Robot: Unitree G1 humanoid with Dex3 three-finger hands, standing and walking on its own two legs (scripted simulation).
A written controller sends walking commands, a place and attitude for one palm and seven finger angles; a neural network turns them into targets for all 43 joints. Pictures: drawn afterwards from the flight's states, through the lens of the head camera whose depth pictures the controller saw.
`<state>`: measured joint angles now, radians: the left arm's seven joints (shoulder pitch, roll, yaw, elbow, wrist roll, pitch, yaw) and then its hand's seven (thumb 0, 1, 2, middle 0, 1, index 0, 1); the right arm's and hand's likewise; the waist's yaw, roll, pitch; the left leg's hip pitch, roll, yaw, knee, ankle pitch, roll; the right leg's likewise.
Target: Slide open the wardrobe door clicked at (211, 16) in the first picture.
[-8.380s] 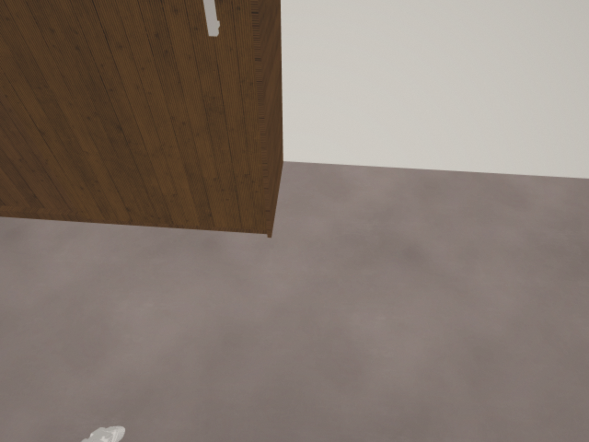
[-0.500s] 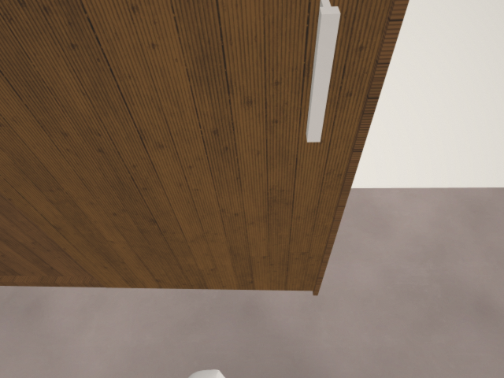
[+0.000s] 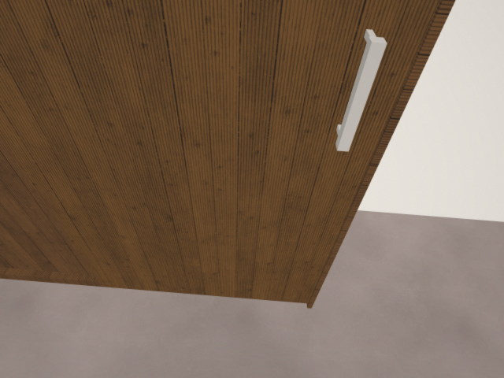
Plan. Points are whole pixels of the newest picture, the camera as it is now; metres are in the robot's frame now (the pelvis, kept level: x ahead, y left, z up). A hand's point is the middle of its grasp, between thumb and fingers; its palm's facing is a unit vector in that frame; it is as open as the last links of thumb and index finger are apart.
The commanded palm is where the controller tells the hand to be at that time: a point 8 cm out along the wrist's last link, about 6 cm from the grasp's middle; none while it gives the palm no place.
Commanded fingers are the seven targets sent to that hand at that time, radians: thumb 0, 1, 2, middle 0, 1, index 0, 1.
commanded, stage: come to a stop and stand still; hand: right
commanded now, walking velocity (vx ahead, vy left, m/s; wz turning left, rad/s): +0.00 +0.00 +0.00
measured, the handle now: (355, 94) +0.54 -0.12 +0.21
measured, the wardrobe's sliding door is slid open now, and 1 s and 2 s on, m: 0.00 0.00 0.00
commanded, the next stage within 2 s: look again from close up in 1.16 s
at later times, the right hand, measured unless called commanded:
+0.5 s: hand out of the picture -0.02 -0.13 -0.18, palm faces +0.06 +0.99 -0.14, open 7.3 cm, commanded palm none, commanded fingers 0.00 -0.90 -0.90 0.20 0.30 0.20 0.30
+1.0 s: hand out of the picture +0.05 -0.23 -0.18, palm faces +0.00 +0.97 -0.23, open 7.3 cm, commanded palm none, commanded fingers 0.00 -0.90 -0.90 0.20 0.30 0.20 0.30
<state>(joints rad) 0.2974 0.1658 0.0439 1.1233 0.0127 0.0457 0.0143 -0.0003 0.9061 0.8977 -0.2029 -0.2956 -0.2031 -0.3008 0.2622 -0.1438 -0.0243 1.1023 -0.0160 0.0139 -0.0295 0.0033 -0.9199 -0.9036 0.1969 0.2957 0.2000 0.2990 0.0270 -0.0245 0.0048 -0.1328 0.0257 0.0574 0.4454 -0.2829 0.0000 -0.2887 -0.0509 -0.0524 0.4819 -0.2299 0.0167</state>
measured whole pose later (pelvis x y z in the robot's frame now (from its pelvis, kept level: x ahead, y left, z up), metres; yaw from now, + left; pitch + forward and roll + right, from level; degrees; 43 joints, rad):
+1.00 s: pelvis +0.02 -0.03 -0.01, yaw +1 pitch -1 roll +0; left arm 0.25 0.18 -0.01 1.03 0.01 -0.01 0.01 0.00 0.92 0.90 -0.20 -0.30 -0.20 -0.30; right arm 0.28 -0.22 0.00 1.03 -0.02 0.00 -0.03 0.00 -0.91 -0.90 0.20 0.30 0.20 0.30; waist 0.00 0.02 0.01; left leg -0.15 0.06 0.03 0.48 -0.32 -0.05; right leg -0.26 0.01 -0.07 0.52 -0.26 -0.04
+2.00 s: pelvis +0.02 -0.01 +0.00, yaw +1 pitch -1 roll +0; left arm 0.21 0.20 -0.01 1.11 0.01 -0.01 0.01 0.00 0.90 0.90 -0.20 -0.30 -0.20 -0.30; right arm 0.26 -0.21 0.00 1.09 -0.02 -0.01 -0.02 0.00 -0.91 -0.90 0.20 0.30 0.20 0.30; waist 0.00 0.02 0.03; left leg -0.12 0.04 0.04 0.43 -0.30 -0.02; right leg -0.21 -0.01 -0.06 0.44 -0.21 -0.01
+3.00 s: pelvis -0.01 +0.00 -0.03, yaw -1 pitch +4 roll +2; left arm 0.24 0.21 -0.05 0.61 -0.05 -0.26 0.09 0.01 0.90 0.90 -0.21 -0.30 -0.21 -0.30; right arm 0.32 -0.34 -0.30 -0.01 0.36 -0.22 0.40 0.01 -0.26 -0.63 0.25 0.71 0.25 0.71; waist 0.00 -0.03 -0.07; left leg -0.41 0.00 0.10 0.77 -0.43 0.01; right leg -0.55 -0.06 0.02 0.82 -0.34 0.02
